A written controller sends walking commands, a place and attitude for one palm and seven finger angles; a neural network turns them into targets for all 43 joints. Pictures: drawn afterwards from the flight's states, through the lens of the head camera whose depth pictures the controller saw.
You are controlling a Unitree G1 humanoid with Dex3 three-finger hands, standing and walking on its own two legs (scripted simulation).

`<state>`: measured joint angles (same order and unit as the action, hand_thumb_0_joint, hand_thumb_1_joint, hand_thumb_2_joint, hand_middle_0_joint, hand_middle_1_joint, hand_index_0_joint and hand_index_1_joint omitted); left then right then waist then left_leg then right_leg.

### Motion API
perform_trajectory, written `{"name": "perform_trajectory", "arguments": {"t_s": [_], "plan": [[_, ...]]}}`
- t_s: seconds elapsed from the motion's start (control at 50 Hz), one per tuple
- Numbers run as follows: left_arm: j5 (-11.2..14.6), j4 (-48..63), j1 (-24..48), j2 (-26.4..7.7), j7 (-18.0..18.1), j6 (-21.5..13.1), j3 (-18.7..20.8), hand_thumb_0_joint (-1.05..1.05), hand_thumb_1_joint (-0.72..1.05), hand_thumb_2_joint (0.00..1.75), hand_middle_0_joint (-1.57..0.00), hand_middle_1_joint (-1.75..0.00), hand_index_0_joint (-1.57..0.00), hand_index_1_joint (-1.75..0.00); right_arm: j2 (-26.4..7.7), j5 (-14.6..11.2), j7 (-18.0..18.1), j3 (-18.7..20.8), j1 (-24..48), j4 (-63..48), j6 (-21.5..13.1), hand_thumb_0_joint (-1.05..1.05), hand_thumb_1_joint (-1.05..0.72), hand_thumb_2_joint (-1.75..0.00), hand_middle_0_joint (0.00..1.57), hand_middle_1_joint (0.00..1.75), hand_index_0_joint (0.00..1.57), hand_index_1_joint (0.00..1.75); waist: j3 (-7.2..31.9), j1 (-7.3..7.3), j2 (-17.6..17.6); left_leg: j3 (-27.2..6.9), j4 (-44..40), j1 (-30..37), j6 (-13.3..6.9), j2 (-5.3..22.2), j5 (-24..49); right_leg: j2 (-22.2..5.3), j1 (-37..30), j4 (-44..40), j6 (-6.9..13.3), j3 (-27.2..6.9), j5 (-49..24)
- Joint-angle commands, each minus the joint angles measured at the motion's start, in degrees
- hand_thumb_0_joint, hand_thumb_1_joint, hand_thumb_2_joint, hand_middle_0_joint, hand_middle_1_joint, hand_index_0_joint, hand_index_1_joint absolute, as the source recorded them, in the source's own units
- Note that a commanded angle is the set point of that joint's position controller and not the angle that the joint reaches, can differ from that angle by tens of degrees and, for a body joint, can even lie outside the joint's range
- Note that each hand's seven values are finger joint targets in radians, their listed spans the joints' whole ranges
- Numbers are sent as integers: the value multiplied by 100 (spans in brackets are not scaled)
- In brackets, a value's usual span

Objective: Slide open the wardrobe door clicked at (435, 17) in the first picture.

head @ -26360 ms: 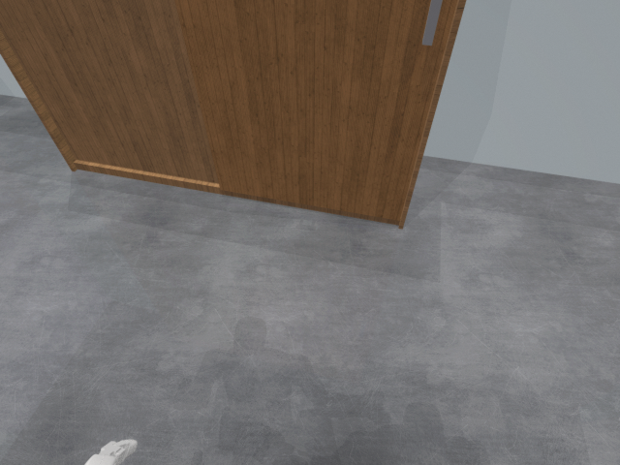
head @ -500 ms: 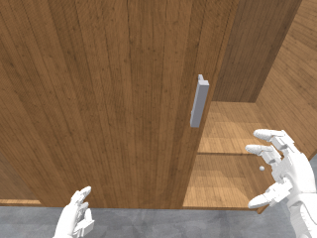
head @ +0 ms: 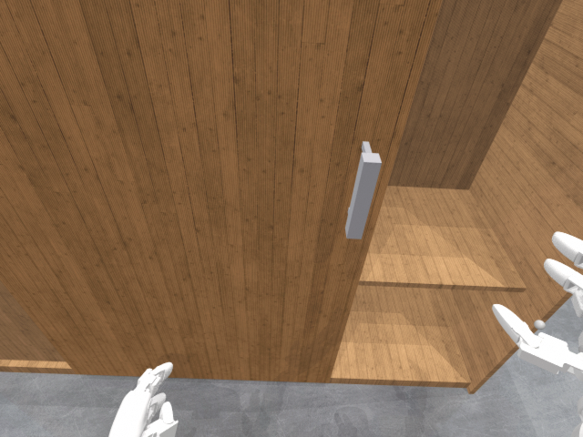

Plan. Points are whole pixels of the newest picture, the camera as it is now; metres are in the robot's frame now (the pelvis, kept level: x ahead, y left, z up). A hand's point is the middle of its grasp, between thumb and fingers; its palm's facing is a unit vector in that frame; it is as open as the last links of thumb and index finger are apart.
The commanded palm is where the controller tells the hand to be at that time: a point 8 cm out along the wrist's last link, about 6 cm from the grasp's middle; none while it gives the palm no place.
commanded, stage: draw the hand back to the body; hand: right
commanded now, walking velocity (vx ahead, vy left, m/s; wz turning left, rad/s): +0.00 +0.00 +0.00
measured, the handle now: (359, 190) +0.47 -0.12 +0.12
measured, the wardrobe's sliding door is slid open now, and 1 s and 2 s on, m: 0.50 0.50 0.50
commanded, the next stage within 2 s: step back with the hand held close in 0.56 s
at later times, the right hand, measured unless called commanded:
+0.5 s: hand (552, 338) +0.18 -0.26 +0.16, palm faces +0.49 +0.80 -0.34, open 7.5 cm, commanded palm +0.13 -0.29 +0.17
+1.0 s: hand (549, 340) +0.18 -0.26 +0.15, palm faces +0.36 +0.81 -0.46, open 7.4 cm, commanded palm +0.13 -0.31 +0.17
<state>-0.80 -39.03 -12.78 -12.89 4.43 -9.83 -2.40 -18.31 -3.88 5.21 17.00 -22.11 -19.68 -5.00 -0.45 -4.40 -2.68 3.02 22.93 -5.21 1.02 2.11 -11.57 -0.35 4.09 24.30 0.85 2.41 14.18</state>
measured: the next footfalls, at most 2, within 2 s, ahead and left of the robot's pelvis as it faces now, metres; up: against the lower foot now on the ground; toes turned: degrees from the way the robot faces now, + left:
right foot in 1.86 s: -0.21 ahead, -0.13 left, +0.00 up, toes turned -6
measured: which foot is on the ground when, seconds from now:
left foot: down 0.00-1.00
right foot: down 0.00-1.00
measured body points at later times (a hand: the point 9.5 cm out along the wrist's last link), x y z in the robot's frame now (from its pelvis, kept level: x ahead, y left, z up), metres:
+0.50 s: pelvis +0.00 +0.01 +0.00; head -0.03 +0.02 +0.45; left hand +0.20 +0.22 -0.07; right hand +0.15 -0.30 +0.18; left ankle +0.02 +0.13 -0.74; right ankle +0.00 -0.11 -0.74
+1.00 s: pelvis -0.02 -0.01 +0.00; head -0.02 -0.01 +0.45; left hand +0.15 +0.24 -0.08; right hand +0.16 -0.30 +0.18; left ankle +0.02 +0.13 -0.74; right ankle +0.00 -0.11 -0.74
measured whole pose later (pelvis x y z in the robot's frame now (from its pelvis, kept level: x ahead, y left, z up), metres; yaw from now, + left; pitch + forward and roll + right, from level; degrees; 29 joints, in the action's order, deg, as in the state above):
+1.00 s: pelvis -0.02 -0.01 +0.00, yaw +2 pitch -1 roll +0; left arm -0.4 -32.6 -11.1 -13.5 4.8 -3.2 0.4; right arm -22.1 -2.2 5.8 22.0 -30.7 -26.2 -9.4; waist -0.1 -0.4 -0.6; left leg 0.8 25.7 -15.7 2.0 2.5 -9.4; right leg 0.0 14.0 27.5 2.0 4.5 13.0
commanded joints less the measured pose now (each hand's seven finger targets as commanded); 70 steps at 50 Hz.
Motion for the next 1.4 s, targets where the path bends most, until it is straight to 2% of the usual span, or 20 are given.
{"name": "perform_trajectory", "arguments": {"t_s": [0.0,0.16,0.3,0.38,0.44,0.56,0.64,0.66,0.68,0.7,0.76,0.84,0.92,0.94,1.06,1.12,1.2,1.28,1.32,1.38], "plan": [[-17,1045,881,-662,16,-285,319,0,90,90,-20,-30,-20,-30,-1003,1,48,658,457,-1241,-360,0,-61,-76,21,47,21,47,201,-50,35,-19,-289,192,-186,-181,588,-76,406,-573,-31,-190,-946],[-20,1077,877,-608,24,-286,344,0,90,90,-20,-30,-20,-30,-1246,6,103,1021,204,-1704,-411,0,-90,-90,20,30,20,30,306,-79,-373,-52,-324,272,-198,-180,837,-53,299,-470,-50,-125,-1206],[-22,1030,828,-645,42,-239,369,0,90,90,-20,-30,-20,-30,-1050,-8,91,823,254,-1365,-306,0,-90,-90,20,30,20,30,86,1,157,-11,-393,82,-147,-183,743,-63,317,-491,4,-102,-1101],[-20,1045,894,-623,61,-211,365,0,90,90,-20,-30,-20,-30,-1081,-18,92,855,297,-1394,-305,0,-90,-90,20,30,20,30,198,-33,68,-48,-431,157,-144,-164,648,-43,268,-502,25,-86,-990],[-28,1053,932,-594,58,-241,350,0,90,90,-20,-30,-20,-30,-1122,-5,109,879,318,-1565,-335,0,-90,-90,20,30,20,30,331,-54,-260,-72,-443,242,-160,-142,624,-28,216,-496,12,-81,-947],[-33,1038,960,-579,79,-255,351,0,90,90,-20,-30,-20,-30,-1156,-19,125,923,256,-1470,-331,0,-90,-90,20,30,20,30,132,-49,5,-73,-554,141,-147,-163,417,-37,262,-529,22,-84,-750],[-9,1022,976,-575,85,-250,356,0,90,90,-20,-30,-20,-30,-1075,-17,102,866,294,-1372,-344,0,-90,-90,20,30,20,30,-58,-24,-123,-82,-614,47,-147,-163,226,-45,295,-578,18,-73,-598],[-3,949,980,-609,98,-231,344,0,90,90,-20,-30,-20,-30,-1177,4,131,881,789,-1246,-336,0,-90,-90,20,30,20,30,-131,32,-89,-77,-644,-17,-146,-176,166,-35,328,-599,18,-83,-543],[65,1251,917,-723,56,-109,333,0,90,90,-20,-30,-20,-30,-1939,71,207,1618,1558,-1637,-618,0,-90,-90,20,30,20,30,-377,199,90,-700,-991,-676,-131,70,54,-122,821,-348,119,-125,15],[28,1123,861,-614,58,-38,331,0,90,90,-20,-30,-20,-30,-1433,69,172,1260,823,-1126,-664,0,-90,-90,20,30,20,30,-254,249,407,-759,-1067,-831,-170,234,-46,-73,750,-149,143,-198,-33],[3,1214,829,-650,14,100,382,0,90,90,-20,-30,-20,-30,-1148,143,131,945,254,-1149,-718,0,-90,-90,20,30,20,30,147,264,347,-773,-907,-883,-220,392,359,-75,634,68,108,-139,-467],[10,1406,750,-733,28,212,467,0,90,90,-20,-30,-20,-30,-1250,148,187,1100,-361,-1603,-806,0,-90,-90,20,30,20,30,1047,262,-174,-468,-78,-323,-125,248,1567,-282,563,-58,90,-237,-1630],[17,1619,777,-718,70,355,536,0,90,90,-20,-30,-20,-30,-1654,148,261,1594,-759,-1959,-853,0,-90,-90,20,30,20,30,1371,229,54,-387,452,-61,-69,130,2123,-390,839,-48,99,-374,-2111],[40,1662,738,-685,75,383,533,0,90,90,-20,-30,-20,-30,-1561,134,264,1550,-795,-1979,-861,0,-90,-90,20,30,20,30,1302,249,109,-381,538,-43,-57,125,2171,-429,974,-65,97,-390,-2103],[59,1692,649,-755,112,359,566,0,90,90,-20,-30,-20,-30,-1455,178,283,1540,-644,-1820,-971,0,-90,-90,20,30,20,30,772,294,-207,-466,945,0,14,10,1637,-625,2067,-366,242,-540,-860],[69,1697,644,-813,111,259,569,0,90,90,-20,-30,-20,-30,-1311,256,280,1412,-409,-1714,-1033,0,-90,-90,20,30,20,30,378,306,-462,-465,1234,253,22,-80,934,-736,3096,-723,412,-694,922],[88,1673,487,-847,97,138,577,0,90,90,-20,-30,-20,-30,-1232,416,311,1332,-63,-1624,-1156,0,-90,-90,20,30,20,30,29,361,-191,-635,1255,238,9,-54,-85,-758,4018,-686,576,-817,2738],[46,1667,377,-812,78,-5,588,0,90,90,-20,-30,-20,-30,-1405,478,356,1424,171,-1995,-1318,0,-90,-90,20,30,20,30,104,398,81,-1046,694,-532,-124,72,-1096,-497,3611,-134,519,-789,2896],[9,1615,338,-806,76,-56,594,0,90,90,-20,-30,-20,-30,-1638,452,392,1606,192,-2205,-1384,0,-90,-90,20,30,20,30,193,411,100,-1266,448,-951,-222,156,-1279,-344,3221,128,430,-772,2629],[2,1516,258,-707,51,-147,548,0,90,90,-20,-30,-20,-30,-1573,379,421,1586,72,-2359,-1494,0,-90,-90,20,30,20,30,389,449,-104,-1274,497,-1374,-271,173,-1145,-293,2688,227,342,-830,2292]]}}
